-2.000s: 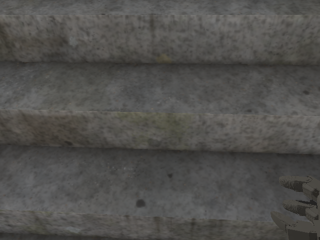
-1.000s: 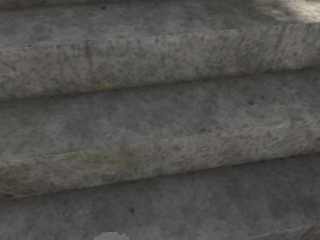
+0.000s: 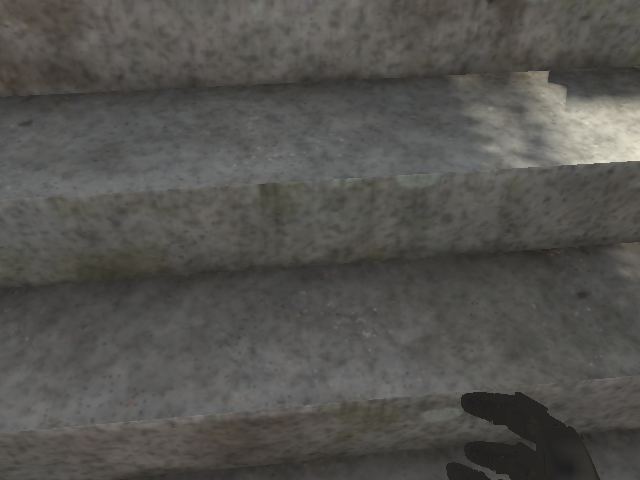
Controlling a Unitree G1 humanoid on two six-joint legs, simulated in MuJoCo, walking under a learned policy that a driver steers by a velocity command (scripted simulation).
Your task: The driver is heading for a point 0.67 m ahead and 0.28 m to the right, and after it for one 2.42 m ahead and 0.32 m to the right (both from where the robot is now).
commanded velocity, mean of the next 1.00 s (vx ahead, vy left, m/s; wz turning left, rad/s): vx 0.92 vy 0.00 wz -0.81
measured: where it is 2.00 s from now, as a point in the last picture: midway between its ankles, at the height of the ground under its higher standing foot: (632, 172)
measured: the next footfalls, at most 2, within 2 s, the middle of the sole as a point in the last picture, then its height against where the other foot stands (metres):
right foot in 0.30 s outside the picture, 0.19 m higher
left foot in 0.70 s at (345, 316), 0.19 m higher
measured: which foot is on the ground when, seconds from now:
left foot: down 0.00-0.30, up 0.32-0.68, down 0.70-0.98, up 1.00-1.00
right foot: up 0.00-0.28, down 0.30-0.66, up 0.68-1.00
